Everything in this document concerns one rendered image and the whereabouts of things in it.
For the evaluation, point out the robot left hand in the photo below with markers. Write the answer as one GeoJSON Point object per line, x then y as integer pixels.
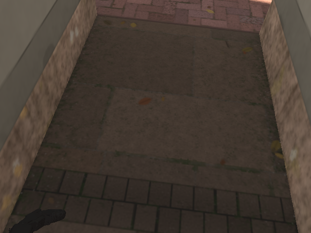
{"type": "Point", "coordinates": [37, 219]}

